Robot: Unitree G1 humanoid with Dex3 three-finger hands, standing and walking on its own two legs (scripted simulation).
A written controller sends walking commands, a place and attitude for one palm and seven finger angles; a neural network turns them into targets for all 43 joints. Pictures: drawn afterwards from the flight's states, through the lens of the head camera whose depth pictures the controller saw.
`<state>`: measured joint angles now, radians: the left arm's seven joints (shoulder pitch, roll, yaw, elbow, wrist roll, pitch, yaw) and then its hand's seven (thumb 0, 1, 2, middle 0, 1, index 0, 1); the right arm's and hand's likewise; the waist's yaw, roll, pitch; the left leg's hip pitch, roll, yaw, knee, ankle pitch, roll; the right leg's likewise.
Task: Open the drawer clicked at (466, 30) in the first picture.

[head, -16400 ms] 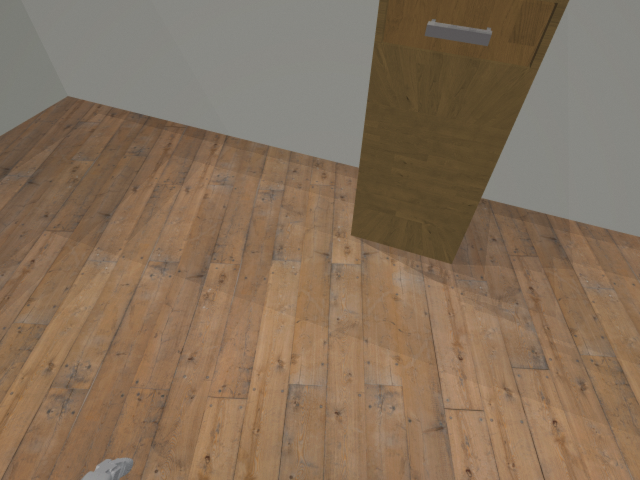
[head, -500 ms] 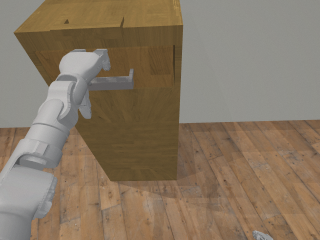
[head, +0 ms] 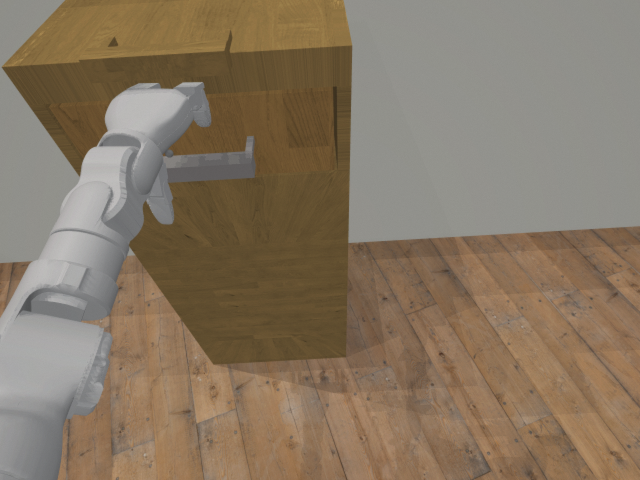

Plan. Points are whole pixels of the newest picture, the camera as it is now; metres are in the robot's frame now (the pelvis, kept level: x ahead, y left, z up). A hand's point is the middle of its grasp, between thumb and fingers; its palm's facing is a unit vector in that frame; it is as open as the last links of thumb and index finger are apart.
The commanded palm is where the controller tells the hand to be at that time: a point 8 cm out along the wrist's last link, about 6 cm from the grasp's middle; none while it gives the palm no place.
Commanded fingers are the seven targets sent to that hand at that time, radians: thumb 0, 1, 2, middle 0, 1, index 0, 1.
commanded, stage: move the hooked fingers above the handle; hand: left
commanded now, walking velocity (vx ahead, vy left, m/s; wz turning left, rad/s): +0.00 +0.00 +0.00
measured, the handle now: (201, 156) +0.52 +0.19 +0.12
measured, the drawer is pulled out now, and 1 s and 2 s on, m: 0.00 0.00 0.00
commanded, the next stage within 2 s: none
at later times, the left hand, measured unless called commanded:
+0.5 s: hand (178, 155) +0.47 +0.19 +0.17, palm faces +0.02 -0.02 -1.00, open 13.8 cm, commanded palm +0.45 +0.21 +0.24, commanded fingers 0.00 -0.50 0.30 -0.30 -1.20 -0.30 -1.20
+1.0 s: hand (176, 144) +0.48 +0.20 +0.18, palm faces +0.03 -0.02 -1.00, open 13.8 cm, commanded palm +0.45 +0.21 +0.24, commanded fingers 0.00 -0.50 0.30 -0.30 -1.20 -0.30 -1.20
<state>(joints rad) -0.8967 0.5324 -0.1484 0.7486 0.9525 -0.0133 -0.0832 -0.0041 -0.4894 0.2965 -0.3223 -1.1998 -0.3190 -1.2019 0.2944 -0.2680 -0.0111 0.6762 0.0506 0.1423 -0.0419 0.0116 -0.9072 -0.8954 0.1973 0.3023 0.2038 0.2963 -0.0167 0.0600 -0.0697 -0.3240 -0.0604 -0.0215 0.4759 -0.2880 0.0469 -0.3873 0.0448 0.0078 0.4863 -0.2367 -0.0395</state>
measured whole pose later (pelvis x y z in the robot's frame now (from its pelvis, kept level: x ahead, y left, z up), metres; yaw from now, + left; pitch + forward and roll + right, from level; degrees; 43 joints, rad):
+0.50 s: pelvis +0.01 +0.01 +0.00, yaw +0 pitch +8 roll +0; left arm -0.89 0.45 -0.22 0.69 0.95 0.09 -0.07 0.00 -0.49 0.30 -0.32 -1.20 -0.32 -1.20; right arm 0.21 -0.26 0.00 0.66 0.05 0.15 -0.01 0.01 -0.91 -0.90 0.20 0.30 0.20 0.30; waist 0.00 0.06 -0.08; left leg -0.31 -0.08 -0.02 0.47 -0.29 0.06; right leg -0.37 0.02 0.01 0.49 -0.25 -0.02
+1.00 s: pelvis +0.00 +0.00 +0.00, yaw +0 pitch +8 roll +0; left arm -0.94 0.49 -0.16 0.79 0.95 0.04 -0.06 0.00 -0.49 0.30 -0.32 -1.20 -0.32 -1.20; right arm 0.25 -0.27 0.00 0.68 0.05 0.15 -0.03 0.01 -0.91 -0.90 0.20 0.30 0.20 0.30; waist -0.02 0.06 -0.08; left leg -0.32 -0.07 -0.02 0.47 -0.29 0.05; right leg -0.39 0.04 0.01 0.49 -0.24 -0.04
